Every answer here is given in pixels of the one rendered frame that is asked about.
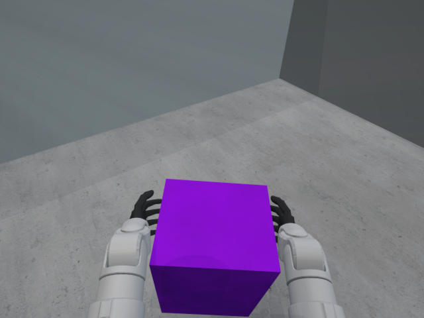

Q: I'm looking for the robot left hand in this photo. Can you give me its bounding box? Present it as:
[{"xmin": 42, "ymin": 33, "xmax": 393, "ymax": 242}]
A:
[{"xmin": 130, "ymin": 190, "xmax": 162, "ymax": 236}]

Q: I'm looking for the carton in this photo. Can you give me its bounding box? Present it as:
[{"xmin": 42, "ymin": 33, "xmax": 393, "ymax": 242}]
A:
[{"xmin": 149, "ymin": 179, "xmax": 281, "ymax": 317}]

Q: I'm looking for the robot right forearm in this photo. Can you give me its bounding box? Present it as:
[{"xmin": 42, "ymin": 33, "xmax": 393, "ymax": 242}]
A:
[{"xmin": 278, "ymin": 223, "xmax": 345, "ymax": 318}]

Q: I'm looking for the robot right hand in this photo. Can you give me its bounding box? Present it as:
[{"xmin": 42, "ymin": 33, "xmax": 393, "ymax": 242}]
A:
[{"xmin": 270, "ymin": 195, "xmax": 295, "ymax": 243}]

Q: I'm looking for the robot left forearm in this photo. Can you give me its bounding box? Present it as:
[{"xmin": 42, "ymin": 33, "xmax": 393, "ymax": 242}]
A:
[{"xmin": 87, "ymin": 218, "xmax": 151, "ymax": 318}]

